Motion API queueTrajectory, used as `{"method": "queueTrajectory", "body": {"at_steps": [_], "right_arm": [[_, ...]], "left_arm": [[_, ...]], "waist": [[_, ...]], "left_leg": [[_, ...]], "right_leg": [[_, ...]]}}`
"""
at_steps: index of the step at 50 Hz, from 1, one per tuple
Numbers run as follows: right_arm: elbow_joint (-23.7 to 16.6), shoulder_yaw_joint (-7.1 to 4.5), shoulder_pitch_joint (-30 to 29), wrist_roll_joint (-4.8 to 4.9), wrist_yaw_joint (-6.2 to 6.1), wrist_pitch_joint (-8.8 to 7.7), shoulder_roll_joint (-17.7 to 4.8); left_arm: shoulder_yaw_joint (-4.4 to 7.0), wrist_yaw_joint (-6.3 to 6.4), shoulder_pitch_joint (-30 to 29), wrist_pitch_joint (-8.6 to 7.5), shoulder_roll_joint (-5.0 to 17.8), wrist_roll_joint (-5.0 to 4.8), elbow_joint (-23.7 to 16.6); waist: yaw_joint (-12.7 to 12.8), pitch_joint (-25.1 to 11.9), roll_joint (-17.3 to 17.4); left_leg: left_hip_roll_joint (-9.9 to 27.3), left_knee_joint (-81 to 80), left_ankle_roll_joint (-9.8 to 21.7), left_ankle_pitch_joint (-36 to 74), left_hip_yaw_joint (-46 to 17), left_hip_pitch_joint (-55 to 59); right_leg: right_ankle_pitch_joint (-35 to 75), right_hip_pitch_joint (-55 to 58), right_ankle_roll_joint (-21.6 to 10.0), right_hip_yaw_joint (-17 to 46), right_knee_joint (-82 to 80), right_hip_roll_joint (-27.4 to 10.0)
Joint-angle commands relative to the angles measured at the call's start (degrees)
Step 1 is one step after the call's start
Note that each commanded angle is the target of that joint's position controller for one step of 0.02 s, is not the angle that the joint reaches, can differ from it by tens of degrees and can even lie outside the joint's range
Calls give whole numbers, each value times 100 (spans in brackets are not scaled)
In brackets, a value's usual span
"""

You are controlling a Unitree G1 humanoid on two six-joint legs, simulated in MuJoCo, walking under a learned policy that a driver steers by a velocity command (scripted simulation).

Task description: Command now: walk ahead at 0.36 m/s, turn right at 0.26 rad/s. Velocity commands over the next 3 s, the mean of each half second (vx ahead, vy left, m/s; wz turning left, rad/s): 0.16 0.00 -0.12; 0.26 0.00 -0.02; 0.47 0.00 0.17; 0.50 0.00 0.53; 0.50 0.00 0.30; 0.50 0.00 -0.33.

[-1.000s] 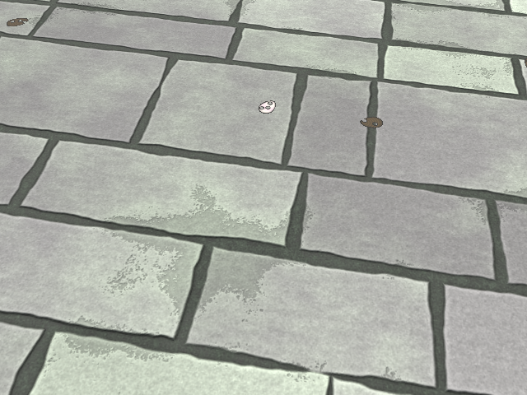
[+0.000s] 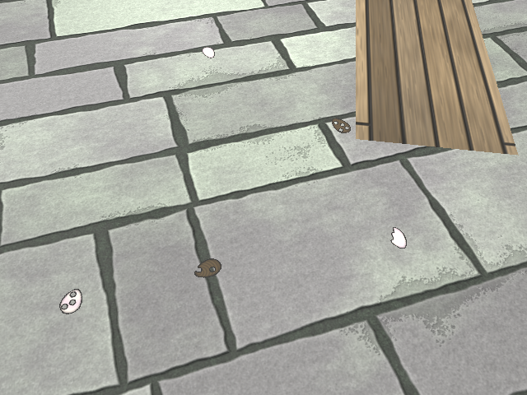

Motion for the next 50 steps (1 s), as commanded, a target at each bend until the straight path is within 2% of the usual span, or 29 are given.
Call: {"method": "queueTrajectory", "body": {"at_steps": [1, 2, 5, 7, 10, 13, 14, 15, 16, 17, 19, 21, 23, 24, 28, 30, 33, 35, 37, 39, 40, 41, 42, 43, 44, 45, 47, 49, 50], "right_arm": [[-138, -99, 221, -48, -12, -45, -509], [-59, -88, 205, -18, -9, -53, -497], [105, -161, 100, 44, -67, 35, -834], [204, -190, 145, 82, -107, 131, -960], [378, -167, 319, 135, -124, 221, -948], [466, -133, 200, 211, -137, 280, -897], [540, -86, 373, 175, -133, 264, -766], [499, -8, 588, -5, -118, 199, -568], [622, 112, 1198, -49, -112, 187, -233], [637, 113, 939, -33, -132, 272, -342], [577, 75, 606, 21, -186, 474, -453], [681, 71, 730, -44, -237, 638, -477], [733, 54, 651, -71, -237, 692, -668], [773, 35, 536, -32, -238, 682, -715], [857, 47, 363, -8, -278, 553, -596], [988, 59, 472, 33, -277, 550, -509], [975, 48, 356, 82, -285, 553, -471], [931, 65, 349, 116, -275, 425, -379], [926, 59, 389, 140, -230, 264, -369], [1090, 17, 698, 145, -165, 149, -462], [1255, -17, 1043, 142, -143, 119, -530], [1512, -133, 1573, 171, -143, 115, -875], [1594, -221, 1824, 213, -136, 154, -1159], [1593, -162, 1991, 158, -133, 178, -912], [1588, -106, 2061, 94, -136, 182, -757], [1558, -100, 2025, 92, -137, 196, -742], [1509, -52, 1844, 130, -161, 259, -646], [1344, 0, 1366, 101, -195, 306, -566], [1302, -28, 1274, 97, -217, 287, -676]], "left_arm": [[157, -9, -251, -111, 484, 65, -562], [117, -9, -189, -88, 326, 64, -522], [-2, -15, -383, -31, 53, 109, -544], [-12, -43, -581, -12, 78, 87, -519], [30, -80, -967, 3, 203, 89, -599], [95, -99, -907, -32, 276, 150, -569], [145, -64, -814, -39, 431, 190, -543], [217, -1, -663, -27, 813, 267, -598], [154, 33, -672, 48, 637, 296, -575], [44, 13, -670, 112, 194, 217, -535], [-6, -54, -976, 146, 157, 203, -462], [42, -89, -1557, 156, 355, 178, -540], [51, -101, -1563, 165, 299, 158, -510], [40, -105, -1535, 152, 258, 168, -479], [57, -46, -1301, 52, 218, 135, -249], [73, -26, -1162, 88, 185, 101, -98], [165, -14, -1026, 142, 365, 39, 7], [203, -31, -763, 53, 444, 3, 119], [224, -52, -591, -44, 506, -2, 200], [219, -62, -980, -96, 488, -30, 86], [200, -81, -1418, -125, 418, -51, -55], [148, -110, -1758, -203, 171, -44, -232], [132, -134, -1933, -312, 144, 1, -326], [155, -150, -2082, -353, 248, 3, -332], [165, -175, -2079, -359, 236, -69, -348], [115, -210, -2051, -345, 96, -132, -342], [66, -285, -2343, -355, 4, -129, -462], [-31, -412, -2387, -360, -224, -73, -504], [-68, -450, -2417, -343, -310, -50, -531]], "waist": [[-37, -146, 785], [26, -224, 818], [56, -479, 854], [-36, -603, 887], [-168, -552, 861], [20, -483, 764], [39, -531, 586], [-71, -941, 22], [-275, -1445, -696], [-85, -1419, -762], [-167, -984, -601], [-438, -673, -527], [-280, -264, -228], [-202, -43, 7], [-143, -406, 225], [-141, -557, 196], [-51, 94, 80], [-10, 332, -286], [-34, 215, -570], [-271, 49, -396], [-501, -9, -110], [-615, -143, 760], [-692, 116, 1401], [-818, 382, 1461], [-749, 544, 1030], [-688, 580, 838], [-654, 735, 784], [-483, 724, 933], [-440, 674, 1052]], "left_leg": [[1550, -1094, 1005, 2837, -1571, 1364], [1480, -1071, 1018, 3509, -1270, 1300], [1416, -1116, 1076, 4282, -728, 1086], [1321, -1154, 985, 4118, -476, 984], [1356, -1016, 896, 3527, -478, 1144], [1275, -549, 658, 2668, -564, 1109], [1061, -266, 435, 2276, -505, 985], [715, 308, 129, 1210, -276, 542], [438, 855, -198, -644, -77, -47], [451, 1046, -357, -1795, -181, -97], [524, 907, -430, -1872, -238, -149], [554, 10, -393, -626, -208, 698], [565, -260, -279, -454, -167, 669], [526, -204, -197, -666, -131, 442], [599, -246, -240, 247, -189, 672], [467, -229, -209, -523, -41, 664], [347, 42, -1, -1860, 48, 111], [315, 437, 79, -1837, 93, -205], [297, 625, 229, -1482, 50, -199], [377, 177, 419, -1088, -74, 369], [512, -282, 507, -752, -271, 1059], [971, -643, 634, -141, -1014, 1967], [1628, -906, 924, 834, -1978, 2793], [2254, -1072, 1262, 1764, -2557, 3258], [2427, -1024, 1387, 2015, -2615, 3581], [2383, -1048, 1323, 1945, -2377, 3840], [2137, -1381, 1006, 1804, -1791, 3583], [1542, -1734, 768, 1669, -966, 2256], [1394, -1953, 735, 1565, -717, 1680]], "right_leg": [[150, -1307, 146, 110, -231, -539], [129, -1170, 207, -22, -619, -523], [829, -610, 335, -311, -1848, -521], [1575, -135, 324, -444, -2483, -430], [1983, 97, 218, -438, -3083, -348], [2492, 751, -61, -527, -4083, -242], [3269, 1237, -210, -336, -4422, -409], [5431, 2149, -504, 335, -4041, -1169], [6027, 2884, -1253, 1030, -3782, -1904], [5399, 2582, -1481, 1342, -3994, -2009], [3851, 1967, -1238, 1305, -4279, -1744], [2530, 933, -778, 836, -4457, -1349], [1027, 610, -351, 281, -4469, -784], [1003, 706, -265, 160, -4400, -656], [3181, 1313, -359, 40, -3809, -636], [2285, 1464, -421, -57, -3772, -529], [-539, 928, -637, 315, -4158, -625], [-1203, 898, -893, 1021, -4557, -1015], [-896, 1078, -1149, 1732, -4777, -1405], [289, 928, -1038, 1370, -4452, -1256], [1275, 460, -815, 741, -3930, -962], [2152, -294, -414, -384, -2666, -290], [1650, -1590, -111, -954, -1978, 15], [-618, -2648, -26, -919, -1267, -96], [-1041, -3325, -42, -704, -616, -342], [-816, -3770, -77, -618, -431, -536], [-4, -3732, -82, -752, -991, -733], [1131, -2187, -11, -1050, -1970, -531], [1636, -1342, -3, -1141, -2403, -403]]}}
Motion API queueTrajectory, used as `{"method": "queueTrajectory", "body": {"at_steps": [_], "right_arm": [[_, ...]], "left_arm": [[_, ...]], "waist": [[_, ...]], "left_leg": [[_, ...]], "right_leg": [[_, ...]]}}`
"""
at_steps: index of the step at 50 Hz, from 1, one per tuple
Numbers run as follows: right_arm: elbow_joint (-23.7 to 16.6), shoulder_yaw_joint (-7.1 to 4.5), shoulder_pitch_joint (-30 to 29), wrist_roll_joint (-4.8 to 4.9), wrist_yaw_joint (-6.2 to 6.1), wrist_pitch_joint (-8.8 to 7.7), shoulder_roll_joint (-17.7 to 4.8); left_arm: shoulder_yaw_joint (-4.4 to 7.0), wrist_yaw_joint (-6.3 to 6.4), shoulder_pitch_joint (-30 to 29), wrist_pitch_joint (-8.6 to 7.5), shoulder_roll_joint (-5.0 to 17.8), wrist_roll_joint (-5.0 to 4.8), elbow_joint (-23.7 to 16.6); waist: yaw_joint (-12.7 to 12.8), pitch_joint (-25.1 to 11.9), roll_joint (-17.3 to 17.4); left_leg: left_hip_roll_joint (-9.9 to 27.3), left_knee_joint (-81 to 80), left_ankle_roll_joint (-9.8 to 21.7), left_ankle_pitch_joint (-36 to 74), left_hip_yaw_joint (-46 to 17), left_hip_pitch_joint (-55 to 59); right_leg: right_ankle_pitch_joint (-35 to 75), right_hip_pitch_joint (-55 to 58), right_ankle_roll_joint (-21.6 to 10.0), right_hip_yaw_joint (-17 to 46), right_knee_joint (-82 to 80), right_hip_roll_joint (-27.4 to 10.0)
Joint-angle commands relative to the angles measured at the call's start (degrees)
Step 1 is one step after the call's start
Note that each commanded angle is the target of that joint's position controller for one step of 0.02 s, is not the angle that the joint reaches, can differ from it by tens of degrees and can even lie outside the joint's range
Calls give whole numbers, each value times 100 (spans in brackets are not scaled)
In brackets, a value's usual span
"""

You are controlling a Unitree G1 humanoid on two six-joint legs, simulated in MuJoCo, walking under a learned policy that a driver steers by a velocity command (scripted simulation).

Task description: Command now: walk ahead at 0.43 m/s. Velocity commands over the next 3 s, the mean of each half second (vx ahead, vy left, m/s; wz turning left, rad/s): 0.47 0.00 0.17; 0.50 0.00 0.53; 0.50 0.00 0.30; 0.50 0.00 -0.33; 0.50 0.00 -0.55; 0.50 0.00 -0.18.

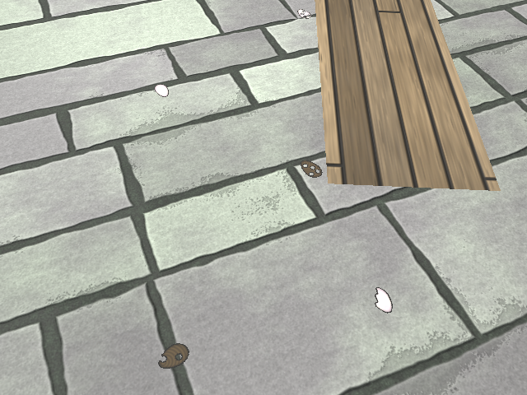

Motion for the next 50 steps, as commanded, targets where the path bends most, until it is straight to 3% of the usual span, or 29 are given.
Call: {"method": "queueTrajectory", "body": {"at_steps": [1, 3, 5, 6, 7, 8, 9, 10, 11, 12, 13, 14, 15, 19, 25, 31, 34, 35, 36, 37, 38, 39, 40, 41, 42, 43, 45, 46, 50], "right_arm": [[-347, -194, -242, -1, -69, -79, -1026], [-305, -256, -212, 75, -73, -158, -1179], [-251, -293, -216, 116, -78, -156, -1213], [-237, -293, -220, 94, -83, -116, -1182], [-260, -280, -225, 42, -91, -87, -1140], [-404, -181, -137, -120, -87, -78, -834], [-436, 16, 585, 10, -47, -188, -26], [-477, -145, 66, 188, 6, -296, -671], [-671, -225, -471, 299, 24, -332, -905], [-694, -226, -659, 257, -17, -322, -858], [-662, -275, -671, 160, -63, -262, -806], [-601, -282, -414, 158, -70, -164, -680], [-560, -283, -320, 169, -79, -76, -586], [-809, -341, -902, 117, -126, 90, -595], [-1090, -319, -1767, 64, 50, -13, -506], [-1724, -166, -2777, 87, 299, -34, -331], [-1919, -259, -2523, 102, 395, -9, -566], [-1858, -359, -2025, 110, 398, 8, -746], [-1664, -529, -1149, 130, 360, 10, -1038], [-1434, -750, -144, 138, 236, 62, -1530], [-1547, -859, -266, 187, 170, 64, -2135], [-1658, -679, -94, 65, 185, 2, -1682], [-1625, -572, -223, -14, 186, -50, -1305], [-1659, -529, -627, 13, 198, -103, -1164], [-1758, -458, -1033, 25, 183, -120, -933], [-1872, -417, -1283, -31, 163, -126, -879], [-1936, -418, -1380, -8, 129, -137, -921], [-1933, -451, -1318, 6, 96, -154, -1065], [-1873, -500, -1022, 58, -25, -116, -1208]], "left_arm": [[-102, -122, -1100, -103, -26, 38, -722], [0, -49, -969, -42, 297, 29, -720], [126, 42, -509, 0, 556, 38, -607], [231, 86, 131, 27, 713, 29, -396], [332, 135, 944, 68, 861, 14, -121], [431, 220, 1886, 117, 1268, 66, 92], [352, 139, 1921, 70, 1432, 168, 168], [240, 112, 1548, 7, 963, 114, 133], [169, 110, 1058, -53, 755, 75, 106], [134, 92, 676, -113, 662, 100, 99], [102, 61, 409, -169, 515, 174, 128], [84, 59, 277, -218, 441, 238, 181], [73, 58, 242, -258, 355, 231, 248], [127, 175, 495, -323, 572, 254, 524], [122, 334, 804, -268, 730, 243, 687], [178, 342, 1452, -21, 909, 143, 923], [243, 365, 1275, 106, 1135, 94, 840], [262, 390, 1189, 154, 1210, 92, 801], [248, 415, 1076, 196, 1210, 77, 753], [187, 433, 1097, 159, 1102, 143, 640], [-90, 335, 1447, -39, 226, 273, 293], [-33, 228, 1072, -338, 639, 90, 248], [36, 169, 451, -464, 877, -139, 60], [6, 188, 385, -513, 777, -95, 17], [49, 241, 364, -484, 817, 72, 98], [85, 246, 477, -411, 846, 130, 120], [99, 241, 627, -249, 752, 206, 132], [80, 252, 591, -199, 671, 233, 93], [-2, 252, -323, -189, 489, 252, -190]], "waist": [[60, 603, 907], [261, 554, 913], [610, 194, 944], [948, -207, 880], [1301, -636, 776], [1513, -1351, -211], [964, -2186, -1714], [1069, -1374, -1098], [925, -479, -752], [715, -140, -283], [511, 20, -214], [299, -48, -505], [238, -20, -532], [260, 352, -287], [545, 447, -103], [953, 707, -50], [639, 305, -377], [332, -44, -501], [-168, -523, -446], [-592, -1104, 25], [-20, -1660, 1660], [-285, -2382, 868], [-377, -1637, 630], [-66, -966, 126], [150, -695, -29], [358, -465, 127], [528, -340, 45], [565, -265, 162], [272, -9, 299]], "left_leg": [[984, -1122, 929, 2867, -493, -889], [1100, -1040, 863, 3456, -389, -733], [1192, -298, 694, 5018, -220, -308], [1091, 501, 579, 5691, -66, -356], [918, 1540, 444, 5572, 11, -909], [508, 3486, 287, 3307, 151, -2231], [-498, 5254, 119, -957, -342, -3573], [-212, 5934, 213, -885, -764, -4117], [78, 5925, 338, -332, -578, -4379], [376, 5688, 376, 179, -482, -4085], [555, 5422, 400, 497, -471, -3773], [686, 5281, 394, 688, -557, -3395], [719, 5163, 371, 703, -558, -3243], [701, 4559, 203, 1343, -713, -4024], [536, 2960, 80, 2812, -355, -4395], [449, 1893, 277, 2247, 200, -4778], [6, 1768, 567, 1365, 691, -3924], [-248, 1778, 707, 1134, 847, -3222], [-525, 1441, 912, 1387, 894, -1978], [-97, 1265, 1235, 1378, -61, -110], [1527, 629, 2433, 562, -3537, 1933], [1858, -124, 2553, 233, -4723, 2270], [1629, -120, 2182, 593, -3721, 1801], [1366, -132, 1954, 1206, -2912, 834], [1143, -208, 1789, 1727, -2365, 86], [1003, -334, 1769, 2215, -2103, -557], [820, -564, 1754, 2518, -1825, -1131], [814, -602, 1807, 2808, -1682, -1359], [367, -580, 1471, 2457, -1166, -1758]], "right_leg": [[1253, 428, 10, -152, -1072, 129], [1392, 910, -139, -48, -1452, 216], [1313, 1529, -342, -39, -1743, 345], [1310, 2347, -486, -95, -1838, 459], [1297, 3505, -610, -3, -1843, 377], [837, 5093, -926, 1468, -1836, -833], [-945, 5788, -1783, 4526, -3196, -2083], [-1794, 4970, -1564, 4764, -3804, -1983], [-1616, 4058, -1322, 3816, -3899, -1874], [-821, 3244, -1169, 3070, -4020, -1664], [-270, 2669, -999, 2429, -4151, -1385], [-27, 2340, -953, 2001, -4292, -1286], [78, 2126, -959, 1730, -4436, -1214], [423, 2075, -1040, 1035, -4782, -1277], [1249, 2722, -857, 18, -4800, -1177], [2086, 4025, -785, -461, -4302, -1492], [4712, 4291, -607, -725, -3321, -1546], [5699, 4239, -527, -820, -2538, -1499], [5915, 3842, -352, -974, -1368, -1307], [4493, 2461, -81, -962, 310, -1093], [-649, -312, 363, -661, 2720, 247], [-1432, -928, 198, 890, 3217, 305], [-1040, -1302, 12, 962, 3131, 0], [-567, -1181, -54, 929, 2482, -285], [-331, -794, -31, 911, 1894, -498], [-177, -374, 20, 921, 1629, -588], [36, -66, 185, 844, 1196, -583], [174, -40, 302, 789, 888, -548], [1664, 118, 525, 678, -993, -237]]}}
Over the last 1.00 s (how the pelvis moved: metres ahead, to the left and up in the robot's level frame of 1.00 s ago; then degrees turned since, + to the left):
0.25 -0.01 0.00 -1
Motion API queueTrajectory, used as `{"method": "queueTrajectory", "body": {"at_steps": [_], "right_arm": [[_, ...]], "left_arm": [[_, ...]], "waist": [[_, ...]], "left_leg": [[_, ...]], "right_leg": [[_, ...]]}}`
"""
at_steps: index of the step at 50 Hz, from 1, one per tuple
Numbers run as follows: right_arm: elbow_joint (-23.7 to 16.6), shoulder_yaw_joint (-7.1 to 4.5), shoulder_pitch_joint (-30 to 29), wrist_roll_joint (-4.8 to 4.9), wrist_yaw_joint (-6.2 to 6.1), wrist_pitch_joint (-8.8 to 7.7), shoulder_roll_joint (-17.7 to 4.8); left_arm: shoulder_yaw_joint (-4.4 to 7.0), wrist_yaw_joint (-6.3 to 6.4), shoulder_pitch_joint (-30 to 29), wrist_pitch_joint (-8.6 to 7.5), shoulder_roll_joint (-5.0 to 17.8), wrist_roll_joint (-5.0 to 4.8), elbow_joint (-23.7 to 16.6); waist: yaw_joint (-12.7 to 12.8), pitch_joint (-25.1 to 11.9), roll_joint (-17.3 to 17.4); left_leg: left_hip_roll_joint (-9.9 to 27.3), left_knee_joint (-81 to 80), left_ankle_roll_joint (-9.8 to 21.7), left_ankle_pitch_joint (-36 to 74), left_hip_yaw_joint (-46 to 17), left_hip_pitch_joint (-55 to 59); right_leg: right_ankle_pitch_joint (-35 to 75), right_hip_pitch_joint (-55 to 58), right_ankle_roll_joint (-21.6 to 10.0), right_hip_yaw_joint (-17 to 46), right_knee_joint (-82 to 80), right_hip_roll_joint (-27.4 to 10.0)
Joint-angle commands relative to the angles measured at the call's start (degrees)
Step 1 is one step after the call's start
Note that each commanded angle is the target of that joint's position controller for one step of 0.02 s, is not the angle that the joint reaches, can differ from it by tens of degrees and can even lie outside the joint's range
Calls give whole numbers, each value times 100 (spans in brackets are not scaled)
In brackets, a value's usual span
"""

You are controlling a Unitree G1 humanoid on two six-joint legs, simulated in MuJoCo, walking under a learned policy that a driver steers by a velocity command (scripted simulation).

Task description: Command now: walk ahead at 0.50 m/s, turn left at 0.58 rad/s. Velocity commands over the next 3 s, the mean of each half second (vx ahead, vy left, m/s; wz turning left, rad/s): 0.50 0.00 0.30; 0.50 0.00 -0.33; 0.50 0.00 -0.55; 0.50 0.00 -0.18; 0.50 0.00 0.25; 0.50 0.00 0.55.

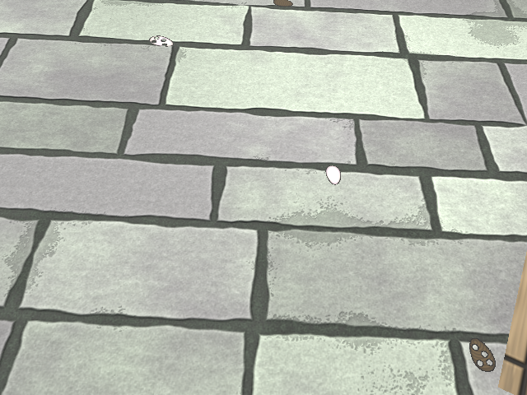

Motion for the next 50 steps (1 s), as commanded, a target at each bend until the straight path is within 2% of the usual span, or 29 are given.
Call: {"method": "queueTrajectory", "body": {"at_steps": [1, 4, 8, 10, 11, 12, 13, 14, 15, 16, 17, 19, 20, 22, 26, 30, 32, 34, 35, 36, 37, 38, 39, 41, 42, 44, 46, 47, 50], "right_arm": [[-410, -286, -72, 36, -103, -68, -1060], [-290, -287, 183, 59, -107, -47, -1054], [-147, -246, 350, 23, -151, -5, -921], [-159, -221, 271, -2, -144, 42, -874], [-220, -133, 248, -39, -122, 43, -677], [-282, -19, 740, -111, -125, 11, -393], [-248, 31, 1316, 113, -116, -51, -275], [-228, -67, 851, 194, -127, -81, -857], [-382, -100, 133, 165, -125, -85, -1000], [-487, -79, -238, 65, -118, -92, -920], [-540, -91, -352, -24, -105, -105, -851], [-489, -67, -186, -24, -72, -88, -627], [-503, -35, -137, -3, -64, -79, -518], [-649, 24, -478, -42, -62, -87, -430], [-827, 99, -1226, -54, -17, -145, -289], [-990, 96, -1849, 22, 84, -229, -320], [-1053, 55, -1949, 37, 132, -282, -440], [-968, -29, -1590, 33, 125, -324, -630], [-794, -136, -1006, 3, 81, -332, -822], [-649, -250, -144, -93, 21, -335, -1114], [-572, -383, 603, -213, -35, -264, -1652], [-480, -330, 733, -164, -2, -207, -1431], [-494, -203, 408, -106, -2, -201, -993], [-476, -68, -266, -82, 22, -217, -598], [-452, -34, -502, -110, 37, -248, -471], [-353, -84, -698, -140, 49, -322, -558], [-268, -126, -730, -164, 11, -368, -597], [-215, -155, -706, -160, -2, -379, -694], [-78, -211, -603, -146, -59, -340, -840]], "left_arm": [[20, -19, -411, -42, 224, -3, -395], [21, -75, -758, -84, 295, -92, -550], [88, -176, -659, -194, 533, -75, -554], [182, -161, -45, -243, 684, -47, -385], [263, -136, 637, -270, 886, 23, -255], [364, -121, 1471, -260, 1302, 67, -165], [436, -182, 2008, -163, 1405, -67, 184], [292, -204, 1787, -152, 883, -202, 78], [209, -176, 1408, -110, 628, -155, -12], [151, -168, 1115, -78, 543, -71, -54], [113, -153, 934, -74, 441, -26, -52], [59, -141, 893, -80, 315, -2, -9], [82, -129, 956, -95, 430, -36, 46], [132, -97, 1085, -100, 620, -96, 134], [149, -50, 1366, -17, 727, -185, 269], [152, -20, 1832, 100, 782, -235, 450], [171, 12, 1891, 164, 828, -252, 484], [211, 43, 1792, 216, 928, -246, 481], [186, 46, 1753, 221, 864, -227, 458], [94, 29, 1653, 197, 611, -152, 342], [-73, 27, 2048, 117, 30, -95, 149], [-80, 15, 2278, 38, 136, -239, 121], [82, 22, 1913, 49, 671, -349, 117], [124, 37, 1416, 129, 618, -276, 25], [153, 37, 1410, 203, 530, -227, 21], [119, 1, 1499, 326, 242, -243, -37], [142, 8, 1327, 412, 225, -223, -130], [117, -7, 1202, 438, 169, -218, -222], [85, -118, 732, 388, 125, -186, -365]], "waist": [[-6, -166, 520], [-156, -167, 677], [-82, -163, 845], [259, -372, 924], [576, -971, 761], [639, -1882, -243], [527, -2228, -1956], [709, -1500, -969], [756, -850, -444], [637, -398, -80], [487, -258, -123], [312, -265, -284], [265, -285, -445], [337, -196, -327], [562, -80, -194], [743, 34, -223], [661, 39, -298], [353, -113, -384], [46, -455, -324], [-377, -1151, -135], [-437, -2111, 1125], [-365, -2511, 1949], [-366, -1593, 1273], [-97, -636, 795], [72, -368, 825], [307, -238, 954], [340, -149, 629], [347, -74, 655], [200, 16, 462]], "left_leg": [[1096, -650, 841, 932, -865, -456], [1218, -515, 704, 462, -1102, -311], [1604, 60, 602, 616, -1543, 502], [1445, 703, 453, 1628, -1503, 646], [1135, 1726, 286, 1815, -1255, 361], [547, 3514, -25, 312, -800, -916], [-15, 5175, -353, -2331, -429, -2715], [323, 5679, -313, -2182, -776, -3376], [570, 5697, -278, -1680, -584, -3514], [793, 5436, -285, -1320, -373, -3382], [1012, 5015, -285, -1026, -331, -3177], [1166, 4568, -289, -788, -188, -2717], [1204, 4340, -337, -783, -109, -2684], [1282, 3669, -461, -529, 12, -2841], [1141, 2183, -550, 715, 201, -2524], [851, 1316, -607, 1194, 257, -2092], [800, 998, -531, 978, 161, -1906], [727, 717, -392, 712, 206, -1220], [674, 568, -248, 648, 286, -289], [1228, 817, 34, 707, -145, 1150], [2670, 821, 664, 439, -2008, 3283], [3190, 105, 1117, -606, -3632, 3393], [2932, -62, 894, -1090, -2997, 2687], [2442, -435, 621, -573, -1653, 1283], [2257, -677, 553, -275, -1193, 770], [2204, -937, 587, 460, -608, 261], [2181, -1135, 626, 727, -183, 167], [2273, -1170, 698, 928, -27, 146], [2061, -1200, 547, 1130, 663, 313]], "right_leg": [[1192, 556, 114, -248, -1279, 364], [1635, 837, 49, -196, -1864, 510], [1063, 895, -242, -103, -2191, 456], [697, 1691, -501, -362, -2462, 612], [785, 2832, -776, -84, -2305, 258], [737, 4708, -1371, 1356, -2082, -812], [-1059, 5812, -2148, 3888, -3072, -1691], [-2281, 5374, -1914, 3939, -3426, -1555], [-2105, 4675, -1656, 3041, -3448, -1342], [-1417, 3896, -1593, 2407, -3578, -1105], [-888, 3447, -1568, 2033, -3665, -930], [-178, 3063, -1462, 1393, -3894, -578], [135, 2973, -1560, 1263, -3960, -631], [720, 2958, -1676, 962, -4111, -677], [1098, 2885, -1472, 382, -4190, -388], [1067, 3023, -1380, 452, -3934, -439], [987, 3254, -1283, 691, -3690, -580], [1307, 3290, -1147, 786, -3260, -616], [1830, 3116, -1010, 638, -2639, -380], [1447, 2425, -812, 425, -1386, -61], [-589, 527, -417, -181, 704, 701], [-2520, -396, -368, 136, 1812, 768], [-2151, -789, -382, 276, 2283, 442], [-1302, -598, -357, 79, 2043, 79], [-1035, -366, -341, 107, 1818, -57], [-730, -38, -272, 63, 1653, -143], [-350, -178, -217, 122, 1482, -160], [-196, -262, -164, 132, 1193, -218], [747, -174, -185, -46, 100, -138]]}}
Over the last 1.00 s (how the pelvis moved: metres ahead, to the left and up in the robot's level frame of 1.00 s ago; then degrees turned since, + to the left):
0.50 0.07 0.01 24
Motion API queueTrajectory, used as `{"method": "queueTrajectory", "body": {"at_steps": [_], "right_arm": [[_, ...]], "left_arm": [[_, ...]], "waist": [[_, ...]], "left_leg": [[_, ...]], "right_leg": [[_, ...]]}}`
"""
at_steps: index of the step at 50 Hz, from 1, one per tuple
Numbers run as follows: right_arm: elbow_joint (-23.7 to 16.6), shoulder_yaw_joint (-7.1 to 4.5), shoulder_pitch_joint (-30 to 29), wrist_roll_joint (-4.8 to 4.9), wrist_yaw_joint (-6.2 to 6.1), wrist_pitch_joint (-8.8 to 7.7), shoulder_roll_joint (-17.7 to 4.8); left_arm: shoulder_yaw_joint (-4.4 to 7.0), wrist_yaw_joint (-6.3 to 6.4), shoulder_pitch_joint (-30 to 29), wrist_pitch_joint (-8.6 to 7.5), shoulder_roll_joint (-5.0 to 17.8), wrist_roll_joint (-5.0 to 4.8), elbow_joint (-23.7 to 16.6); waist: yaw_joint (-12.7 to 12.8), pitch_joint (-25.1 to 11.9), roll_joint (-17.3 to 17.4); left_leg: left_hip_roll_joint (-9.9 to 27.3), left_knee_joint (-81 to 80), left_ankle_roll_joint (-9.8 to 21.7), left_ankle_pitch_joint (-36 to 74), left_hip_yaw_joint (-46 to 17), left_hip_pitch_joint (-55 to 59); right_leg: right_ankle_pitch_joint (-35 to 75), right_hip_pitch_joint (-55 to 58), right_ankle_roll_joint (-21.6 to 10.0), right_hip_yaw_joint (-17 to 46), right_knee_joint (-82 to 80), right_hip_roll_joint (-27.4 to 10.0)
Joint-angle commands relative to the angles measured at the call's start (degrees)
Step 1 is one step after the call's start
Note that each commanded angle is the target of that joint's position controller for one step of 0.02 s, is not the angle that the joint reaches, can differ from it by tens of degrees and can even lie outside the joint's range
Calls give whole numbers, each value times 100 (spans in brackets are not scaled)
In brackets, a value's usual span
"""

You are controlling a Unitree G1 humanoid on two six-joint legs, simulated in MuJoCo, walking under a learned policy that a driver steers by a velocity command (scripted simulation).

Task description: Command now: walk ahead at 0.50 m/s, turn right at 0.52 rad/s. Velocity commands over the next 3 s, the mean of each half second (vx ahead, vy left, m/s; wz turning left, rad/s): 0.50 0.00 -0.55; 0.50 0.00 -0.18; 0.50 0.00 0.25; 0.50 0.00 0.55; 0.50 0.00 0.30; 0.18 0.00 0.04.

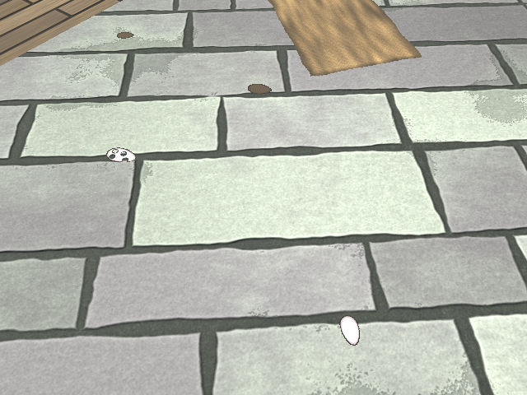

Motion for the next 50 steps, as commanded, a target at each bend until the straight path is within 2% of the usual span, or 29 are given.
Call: {"method": "queueTrajectory", "body": {"at_steps": [1, 6, 8, 10, 11, 12, 13, 14, 15, 16, 17, 18, 20, 22, 25, 27, 29, 33, 35, 36, 37, 38, 39, 40, 41, 42, 44, 46, 50], "right_arm": [[-399, -196, -512, 21, -68, -98, -857], [-163, -288, -122, 168, -91, 46, -1099], [-113, -328, -105, 221, -96, 129, -1215], [-127, -366, -185, 267, -118, 223, -1376], [-155, -332, -261, 287, -133, 266, -1323], [-252, -230, -156, 149, -158, 237, -1102], [-606, 43, 320, -73, -95, 81, -244], [-651, 2, -243, 167, -22, -143, -693], [-802, -64, -745, 369, 22, -249, -955], [-778, -35, -789, 287, -7, -305, -896], [-703, -68, -781, 118, -53, -308, -924], [-675, -106, -656, 49, -57, -248, -959], [-697, -104, -531, 11, -39, -125, -838], [-749, -57, -764, -8, -46, -44, -700], [-846, 61, -1317, -4, 10, -32, -459], [-925, 106, -1707, 52, 71, -69, -397], [-1008, 94, -1974, 114, 118, -100, -483], [-1124, 43, -2103, 109, 195, -164, -662], [-1040, -17, -1680, 105, 187, -189, -774], [-864, -111, -1059, 81, 157, -201, -930], [-729, -188, -152, 7, 126, -210, -1185], [-563, -332, 570, -37, 121, -156, -1663], [-424, -235, 765, 116, 179, -123, -1271], [-462, -128, 423, 180, 160, -99, -943], [-541, -74, 19, 130, 138, -52, -834], [-550, -21, -237, 78, 142, -28, -716], [-553, 38, -449, 17, 145, -56, -594], [-473, 17, -405, 67, 136, -98, -685], [-303, -27, -160, 127, 65, -61, -865]], "left_arm": [[-45, -117, -176, -58, 19, 16, -391], [-66, -260, -989, -42, 68, 16, -800], [-20, -298, -1038, -28, 170, 27, -924], [130, -290, -445, 5, 421, 25, -870], [302, -245, 451, 18, 690, 0, -635], [522, -126, 1441, 76, 1213, -17, -393], [580, -93, 1193, 27, 1861, -64, -464], [440, -125, 1371, -70, 1410, -2, -661], [338, -141, 1193, -157, 1049, 35, -592], [278, -132, 877, -197, 868, 8, -622], [213, -116, 450, -196, 670, 24, -704], [157, -87, 209, -199, 545, 112, -818], [173, -51, 132, -225, 618, 128, -852], [194, 27, 222, -241, 688, 89, -801], [178, 93, 482, -244, 669, 53, -653], [168, 101, 723, -245, 674, 49, -529], [167, 89, 943, -245, 706, 32, -400], [180, 106, 1175, -178, 736, 40, -220], [193, 118, 1067, -130, 772, 40, -207], [155, 117, 989, -113, 686, 55, -232], [60, 117, 910, -113, 492, 120, -352], [-63, 110, 1638, -199, 96, 48, -393], [-76, 96, 1579, -273, 236, 12, -375], [35, 72, 1022, -298, 657, -74, -458], [24, 67, 594, -311, 656, -52, -571], [28, 60, 353, -320, 591, 42, -632], [39, 48, 525, -275, 430, 76, -564], [0, 53, 607, -226, 247, 87, -532], [-68, 45, -111, -263, 101, 148, -725]], "waist": [[131, 182, 535], [-122, 403, 507], [-37, 346, 592], [374, -144, 753], [876, -606, 651], [1248, -1158, 103], [484, -1575, -1367], [941, -2222, -652], [994, -1401, -361], [761, -959, 7], [507, -628, 177], [292, -518, 105], [112, -472, 2], [152, -320, 135], [417, -157, -4], [626, -73, -102], [747, 50, -135], [725, 158, -224], [454, 3, -351], [131, -417, -271], [-279, -1235, -19], [-211, -2133, 1350], [-289, -2115, 1817], [-334, -1194, 1188], [-217, -658, 744], [-84, -233, 547], [191, -117, 768], [269, -139, 840], [84, -5, 568]], "left_leg": [[1543, -874, 886, 1389, -453, -165], [1774, -670, 721, 1494, -61, 598], [1837, -233, 613, 2494, 90, 920], [1747, 938, 461, 4436, 306, 983], [1521, 2119, 277, 4682, 509, 594], [1282, 3887, -29, 3081, 544, -813], [75, 5835, -397, -2153, -32, -3409], [5, 6448, -292, -2365, -1344, -4030], [281, 6351, -143, -1798, -1360, -4509], [538, 5846, -53, -1293, -1359, -4283], [708, 5321, -79, -1000, -1361, -3834], [810, 5081, -103, -772, -1409, -3408], [782, 4640, -246, -661, -1331, -3054], [708, 4024, -397, -136, -1200, -3037], [575, 2653, -464, 1213, -1111, -2778], [428, 2019, -431, 1875, -1039, -2494], [385, 1697, -352, 1975, -1085, -2526], [325, 1270, -54, 1214, -1124, -2768], [171, 1088, 149, 791, -937, -2195], [89, 966, 325, 939, -832, -1280], [749, 1249, 696, 1179, -1470, 258], [1975, 1068, 1600, 243, -3761, 2488], [2308, 247, 1722, -928, -5166, 2722], [2164, 120, 1446, -1549, -4577, 2044], [1948, 5, 1267, -1272, -3880, 1254], [1716, -193, 1228, -752, -3402, 545], [1405, -455, 1164, 94, -2810, -132], [1336, -631, 1259, 692, -2411, -337], [1136, -769, 1152, 1617, -1699, -241]], "right_leg": [[915, 80, -33, 12, -886, -122], [708, 46, -290, -342, -1801, 3], [171, 235, -475, -573, -1959, 190], [-360, 1254, -733, -952, -2023, 650], [-73, 2515, -936, -1056, -2378, 954], [72, 4326, -1270, -27, -2490, 455], [-946, 5992, -2345, 3331, -3134, -979], [-1685, 6254, -2513, 4505, -3956, -1331], [-1316, 5787, -2207, 3670, -4036, -1185], [-829, 4977, -1980, 2976, -3992, -935], [-146, 4136, -1817, 2413, -4017, -702], [352, 3580, -1788, 2138, -4153, -589], [1240, 3058, -1865, 1819, -4262, -495], [1420, 2721, -1786, 1390, -4395, -302], [1194, 2547, -1483, 872, -4437, -1], [722, 2513, -1363, 830, -4474, 11], [480, 2771, -1348, 994, -4408, -150], [912, 3692, -1247, 1379, -3943, -548], [1990, 3886, -1113, 1357, -3486, -517], [2810, 3812, -980, 1129, -2771, -236], [2362, 3098, -781, 873, -1447, 68], [172, 988, -288, 314, 726, 960], [-2455, -65, -239, 645, 1489, 1104], [-2129, -548, -282, 711, 1847, 750], [-1642, -517, -301, 428, 1688, 455], [-1291, -402, -286, 290, 1292, 269], [-917, 151, -234, 236, 798, 30], [-743, 247, -136, 110, 464, -30], [408, 71, 10, -57, -903, -37]]}}
Over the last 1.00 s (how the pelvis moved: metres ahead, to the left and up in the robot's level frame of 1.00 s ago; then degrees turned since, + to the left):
0.54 0.03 0.00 -6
